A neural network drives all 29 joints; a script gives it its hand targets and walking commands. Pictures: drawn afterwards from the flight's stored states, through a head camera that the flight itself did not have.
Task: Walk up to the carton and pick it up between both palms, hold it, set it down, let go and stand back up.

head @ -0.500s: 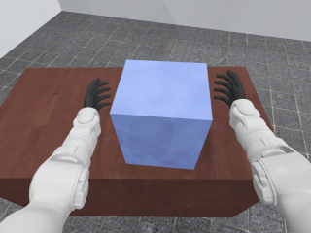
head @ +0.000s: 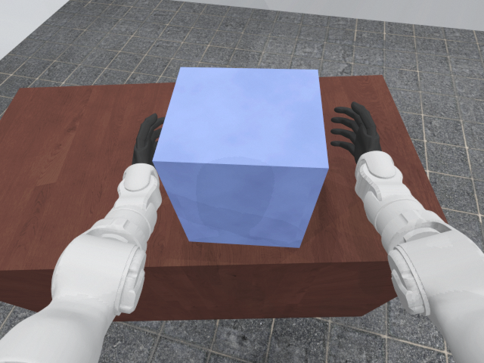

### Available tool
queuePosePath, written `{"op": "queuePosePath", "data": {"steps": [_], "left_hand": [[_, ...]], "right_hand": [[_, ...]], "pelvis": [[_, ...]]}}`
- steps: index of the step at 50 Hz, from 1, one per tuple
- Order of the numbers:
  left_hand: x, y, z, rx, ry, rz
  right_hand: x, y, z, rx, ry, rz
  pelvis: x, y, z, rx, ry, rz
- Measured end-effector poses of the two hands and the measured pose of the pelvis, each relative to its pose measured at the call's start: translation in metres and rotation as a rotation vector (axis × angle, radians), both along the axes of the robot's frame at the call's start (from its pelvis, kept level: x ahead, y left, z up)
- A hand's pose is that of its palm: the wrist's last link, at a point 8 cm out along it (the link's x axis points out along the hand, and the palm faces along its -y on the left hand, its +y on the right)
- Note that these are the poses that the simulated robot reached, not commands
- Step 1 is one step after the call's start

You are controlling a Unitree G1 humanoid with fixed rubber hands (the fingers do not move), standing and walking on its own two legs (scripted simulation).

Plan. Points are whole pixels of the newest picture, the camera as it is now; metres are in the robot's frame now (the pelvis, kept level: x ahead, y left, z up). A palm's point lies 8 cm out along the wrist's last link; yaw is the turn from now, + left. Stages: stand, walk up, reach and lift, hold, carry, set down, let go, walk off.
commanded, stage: reach and lift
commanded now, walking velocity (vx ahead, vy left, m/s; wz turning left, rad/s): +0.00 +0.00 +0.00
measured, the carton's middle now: (245, 166) +0.46 +0.03 +0.02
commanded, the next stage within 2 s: none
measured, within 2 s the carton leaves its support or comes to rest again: leaves its support in 1.98 s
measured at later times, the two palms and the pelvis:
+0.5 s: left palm (154, 167) +0.43 +0.18 +0.06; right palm (348, 155) +0.44 -0.14 +0.08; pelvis +0.01 +0.01 +0.02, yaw +1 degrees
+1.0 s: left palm (157, 171) +0.42 +0.17 +0.06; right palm (350, 160) +0.43 -0.14 +0.07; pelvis +0.03 +0.01 +0.03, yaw +1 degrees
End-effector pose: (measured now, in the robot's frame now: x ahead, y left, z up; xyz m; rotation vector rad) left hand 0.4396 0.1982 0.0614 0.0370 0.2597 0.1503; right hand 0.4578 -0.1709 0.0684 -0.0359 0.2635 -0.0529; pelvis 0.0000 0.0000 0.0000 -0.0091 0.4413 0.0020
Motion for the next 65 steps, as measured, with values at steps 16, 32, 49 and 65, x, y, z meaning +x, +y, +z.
{"op": "queuePosePath", "data": {"steps": [16,32,49,65], "left_hand": [[-0.004,-0.013,0.001,-0.029,-0.032,-0.026],[-0.022,-0.021,0.001,-0.025,-0.024,-0.043],[-0.022,-0.024,0.001,-0.015,-0.021,-0.023],[-0.023,-0.023,0.001,-0.013,-0.021,-0.025]], "right_hand": [[-0.003,0.036,0.006,0.009,0.000,-0.022],[-0.029,0.030,0.003,-0.020,-0.047,-0.057],[-0.024,0.030,0.004,-0.047,-0.053,-0.055],[-0.025,0.031,0.004,-0.055,-0.058,-0.057]], "pelvis": [[0.003,0.004,0.008,-0.014,-0.049,0.026],[0.013,0.015,0.029,-0.002,-0.203,0.016],[0.032,0.009,0.033,-0.002,-0.264,0.017],[0.032,0.008,0.034,0.002,-0.265,0.024]]}}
